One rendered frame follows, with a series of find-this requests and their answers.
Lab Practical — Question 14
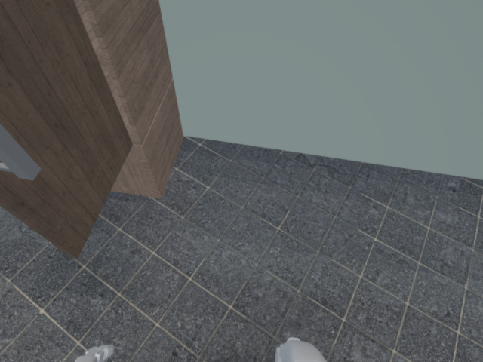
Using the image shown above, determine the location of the robot left hand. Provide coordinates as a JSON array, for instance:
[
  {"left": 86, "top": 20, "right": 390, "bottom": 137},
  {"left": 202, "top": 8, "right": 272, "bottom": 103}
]
[{"left": 75, "top": 345, "right": 114, "bottom": 362}]

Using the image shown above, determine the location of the cupboard door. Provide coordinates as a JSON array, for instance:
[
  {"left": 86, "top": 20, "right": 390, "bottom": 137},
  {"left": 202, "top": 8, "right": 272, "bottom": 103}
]
[{"left": 0, "top": 0, "right": 133, "bottom": 259}]

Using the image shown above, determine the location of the handle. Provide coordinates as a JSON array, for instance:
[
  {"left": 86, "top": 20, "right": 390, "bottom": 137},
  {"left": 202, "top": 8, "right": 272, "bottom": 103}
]
[{"left": 0, "top": 124, "right": 41, "bottom": 180}]

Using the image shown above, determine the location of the right robot thigh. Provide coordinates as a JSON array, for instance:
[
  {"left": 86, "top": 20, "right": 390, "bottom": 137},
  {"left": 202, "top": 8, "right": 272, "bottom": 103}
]
[{"left": 275, "top": 340, "right": 327, "bottom": 362}]

